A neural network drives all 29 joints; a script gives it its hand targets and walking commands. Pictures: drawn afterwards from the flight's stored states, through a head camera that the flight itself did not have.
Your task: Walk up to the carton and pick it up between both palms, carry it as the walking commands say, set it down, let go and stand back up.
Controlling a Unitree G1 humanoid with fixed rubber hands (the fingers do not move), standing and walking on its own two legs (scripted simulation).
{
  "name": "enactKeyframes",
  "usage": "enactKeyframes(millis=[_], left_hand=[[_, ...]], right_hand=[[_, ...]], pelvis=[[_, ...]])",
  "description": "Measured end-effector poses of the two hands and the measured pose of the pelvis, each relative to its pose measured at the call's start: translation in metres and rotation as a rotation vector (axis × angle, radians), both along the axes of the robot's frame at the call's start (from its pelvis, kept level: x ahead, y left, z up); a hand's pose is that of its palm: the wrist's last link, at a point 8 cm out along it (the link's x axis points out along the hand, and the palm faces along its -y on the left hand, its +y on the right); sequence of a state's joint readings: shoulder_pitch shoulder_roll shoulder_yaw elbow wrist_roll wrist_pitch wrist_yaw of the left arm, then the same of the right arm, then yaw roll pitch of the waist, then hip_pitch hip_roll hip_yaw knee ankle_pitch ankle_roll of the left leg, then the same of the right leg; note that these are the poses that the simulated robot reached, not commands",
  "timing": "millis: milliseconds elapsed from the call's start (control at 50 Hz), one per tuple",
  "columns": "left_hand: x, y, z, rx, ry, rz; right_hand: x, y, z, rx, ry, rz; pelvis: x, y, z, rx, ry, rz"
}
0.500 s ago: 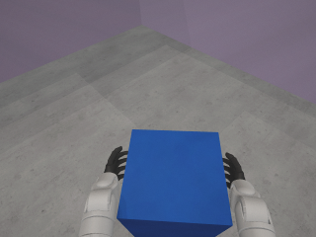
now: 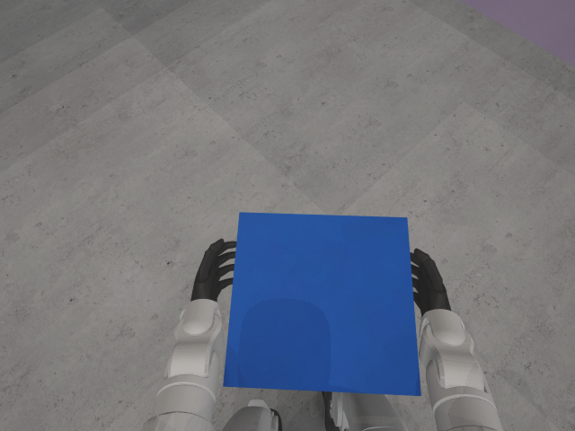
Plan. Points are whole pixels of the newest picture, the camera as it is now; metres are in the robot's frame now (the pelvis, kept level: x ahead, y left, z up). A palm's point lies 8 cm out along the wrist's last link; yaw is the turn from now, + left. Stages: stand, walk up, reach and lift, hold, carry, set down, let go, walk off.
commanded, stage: set down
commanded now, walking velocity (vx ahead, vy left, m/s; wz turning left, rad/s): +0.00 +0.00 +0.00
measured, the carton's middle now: (315, 307) +0.30 -0.03 -0.17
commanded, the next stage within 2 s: none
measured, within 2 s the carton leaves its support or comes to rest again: neither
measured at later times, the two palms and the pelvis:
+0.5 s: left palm (228, 287) +0.34 +0.12 -0.16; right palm (420, 300) +0.31 -0.20 -0.16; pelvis -0.03 -0.03 -0.03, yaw +1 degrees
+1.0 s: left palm (233, 276) +0.38 +0.12 -0.24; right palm (399, 286) +0.35 -0.20 -0.24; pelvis -0.07 -0.02 -0.11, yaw +0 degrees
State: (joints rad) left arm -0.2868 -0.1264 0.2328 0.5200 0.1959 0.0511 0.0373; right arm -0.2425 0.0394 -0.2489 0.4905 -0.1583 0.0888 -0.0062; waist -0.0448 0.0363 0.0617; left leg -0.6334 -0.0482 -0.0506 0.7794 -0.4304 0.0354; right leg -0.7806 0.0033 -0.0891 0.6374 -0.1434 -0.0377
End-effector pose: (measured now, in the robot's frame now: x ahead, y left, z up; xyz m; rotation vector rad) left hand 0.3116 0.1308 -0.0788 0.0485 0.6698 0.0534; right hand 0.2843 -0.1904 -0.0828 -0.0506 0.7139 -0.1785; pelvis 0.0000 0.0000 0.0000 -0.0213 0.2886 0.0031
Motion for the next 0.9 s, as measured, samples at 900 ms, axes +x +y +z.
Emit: enactKeyframes(millis=[900], left_hand=[[0.055,-0.007,-0.143,0.060,-0.025,-0.057]], right_hand=[[0.052,-0.006,-0.142,-0.048,-0.038,0.013]], pelvis=[[-0.069,-0.018,-0.094,0.014,0.271,-0.009]])
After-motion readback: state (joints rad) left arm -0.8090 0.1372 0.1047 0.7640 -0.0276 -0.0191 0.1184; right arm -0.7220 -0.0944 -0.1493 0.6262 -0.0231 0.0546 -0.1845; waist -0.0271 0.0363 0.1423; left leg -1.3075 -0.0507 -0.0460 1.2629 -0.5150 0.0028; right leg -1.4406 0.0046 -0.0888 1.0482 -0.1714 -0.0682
